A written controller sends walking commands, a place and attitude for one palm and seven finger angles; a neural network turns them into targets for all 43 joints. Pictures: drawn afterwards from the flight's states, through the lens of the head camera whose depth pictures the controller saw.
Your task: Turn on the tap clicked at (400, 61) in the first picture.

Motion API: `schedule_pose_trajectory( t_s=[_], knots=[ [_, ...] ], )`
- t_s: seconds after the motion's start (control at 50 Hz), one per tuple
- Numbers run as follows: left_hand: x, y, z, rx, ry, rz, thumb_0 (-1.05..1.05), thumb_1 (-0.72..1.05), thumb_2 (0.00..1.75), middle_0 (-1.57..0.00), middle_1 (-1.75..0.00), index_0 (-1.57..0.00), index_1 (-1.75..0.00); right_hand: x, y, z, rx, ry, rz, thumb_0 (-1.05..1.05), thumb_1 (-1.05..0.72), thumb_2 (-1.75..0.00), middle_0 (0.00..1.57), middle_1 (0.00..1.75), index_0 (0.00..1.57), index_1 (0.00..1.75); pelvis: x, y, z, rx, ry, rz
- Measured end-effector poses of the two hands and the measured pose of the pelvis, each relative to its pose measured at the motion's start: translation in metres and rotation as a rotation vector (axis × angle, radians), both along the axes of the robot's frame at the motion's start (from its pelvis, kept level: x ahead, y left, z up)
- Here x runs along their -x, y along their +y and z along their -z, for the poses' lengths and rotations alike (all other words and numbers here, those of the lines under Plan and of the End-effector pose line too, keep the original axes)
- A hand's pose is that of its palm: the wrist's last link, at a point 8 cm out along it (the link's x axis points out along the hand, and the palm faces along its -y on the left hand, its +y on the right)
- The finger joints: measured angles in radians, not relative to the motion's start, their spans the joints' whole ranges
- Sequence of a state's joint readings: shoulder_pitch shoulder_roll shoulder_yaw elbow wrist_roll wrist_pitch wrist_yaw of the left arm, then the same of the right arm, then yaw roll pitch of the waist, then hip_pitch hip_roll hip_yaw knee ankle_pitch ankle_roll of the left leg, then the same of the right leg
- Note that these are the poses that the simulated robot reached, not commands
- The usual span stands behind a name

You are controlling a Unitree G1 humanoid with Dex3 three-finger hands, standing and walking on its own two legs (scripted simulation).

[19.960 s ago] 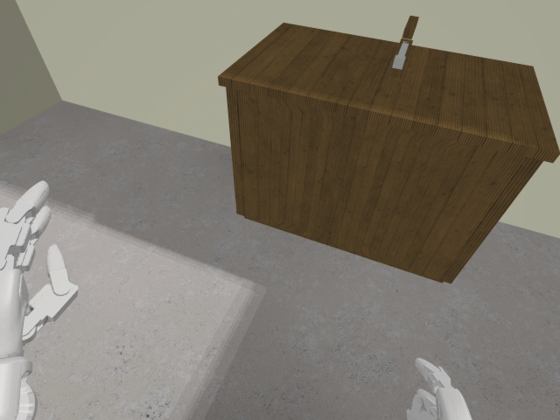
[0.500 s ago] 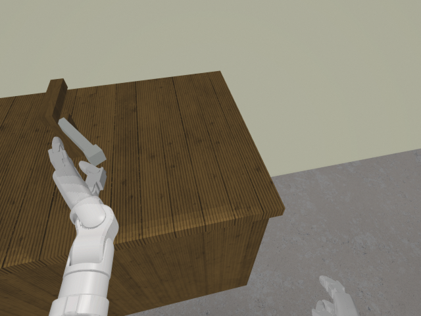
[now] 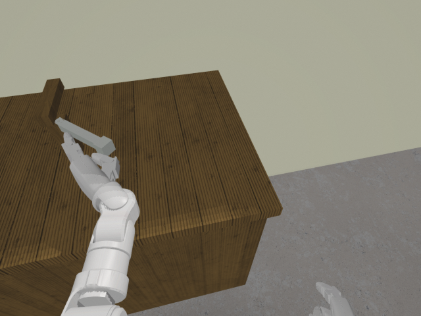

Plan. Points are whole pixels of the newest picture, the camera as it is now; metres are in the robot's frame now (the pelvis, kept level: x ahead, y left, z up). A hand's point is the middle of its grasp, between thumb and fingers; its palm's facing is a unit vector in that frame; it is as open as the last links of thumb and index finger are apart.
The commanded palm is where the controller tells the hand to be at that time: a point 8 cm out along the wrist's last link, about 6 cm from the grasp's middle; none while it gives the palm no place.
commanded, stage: push the lever round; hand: left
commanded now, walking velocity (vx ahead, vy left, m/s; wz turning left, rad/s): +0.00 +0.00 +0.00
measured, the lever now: (104, 146) +0.41 +0.25 +0.10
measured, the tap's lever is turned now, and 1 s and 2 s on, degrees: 46 71 86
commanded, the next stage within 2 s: lift the hand up off the lever in 1.06 s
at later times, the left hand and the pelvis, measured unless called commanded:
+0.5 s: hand (132, 148) +0.42 +0.20 +0.09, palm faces +0.82 -0.57 -0.10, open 7.8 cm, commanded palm +0.37 +0.22 +0.09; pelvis +0.01 -0.01 +0.00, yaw +0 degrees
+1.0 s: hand (137, 143) +0.43 +0.19 +0.09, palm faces +0.82 -0.56 -0.11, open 8.1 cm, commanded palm +0.39 +0.21 +0.09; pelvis +0.00 -0.01 -0.01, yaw +0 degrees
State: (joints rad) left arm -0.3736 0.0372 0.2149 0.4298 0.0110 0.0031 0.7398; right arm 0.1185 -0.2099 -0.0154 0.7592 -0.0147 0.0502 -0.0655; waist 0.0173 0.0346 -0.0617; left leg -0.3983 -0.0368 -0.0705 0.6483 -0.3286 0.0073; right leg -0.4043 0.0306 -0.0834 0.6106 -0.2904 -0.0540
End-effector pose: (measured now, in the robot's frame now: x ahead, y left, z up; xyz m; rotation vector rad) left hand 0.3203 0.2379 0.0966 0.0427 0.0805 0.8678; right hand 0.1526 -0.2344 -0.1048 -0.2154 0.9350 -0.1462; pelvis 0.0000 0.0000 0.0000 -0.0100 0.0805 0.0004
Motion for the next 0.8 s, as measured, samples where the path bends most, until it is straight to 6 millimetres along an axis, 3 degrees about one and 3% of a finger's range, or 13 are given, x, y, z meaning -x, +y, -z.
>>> schedule_pose_trajectory(
  t_s=[0.54,0.8],
  knots=[
    [-0.042,-0.028,-0.001,0.006,0.044,-0.098,0.00,0.93,0.92,-0.16,-0.15,-0.10,-0.13,0.019,-0.014,0.016,-0.023,0.098,0.010,0.01,-0.90,-0.90,0.20,0.30,0.20,0.30,-0.007,-0.010,0.004,-0.003,0.057,-0.002],
    [-0.046,-0.029,0.000,0.002,0.048,-0.104,0.02,0.90,0.91,-0.16,-0.15,-0.10,-0.13,0.037,-0.027,0.017,-0.013,0.120,0.042,0.01,-0.91,-0.90,0.20,0.30,0.20,0.30,-0.005,-0.014,0.005,-0.005,0.062,0.002]
  ],
)
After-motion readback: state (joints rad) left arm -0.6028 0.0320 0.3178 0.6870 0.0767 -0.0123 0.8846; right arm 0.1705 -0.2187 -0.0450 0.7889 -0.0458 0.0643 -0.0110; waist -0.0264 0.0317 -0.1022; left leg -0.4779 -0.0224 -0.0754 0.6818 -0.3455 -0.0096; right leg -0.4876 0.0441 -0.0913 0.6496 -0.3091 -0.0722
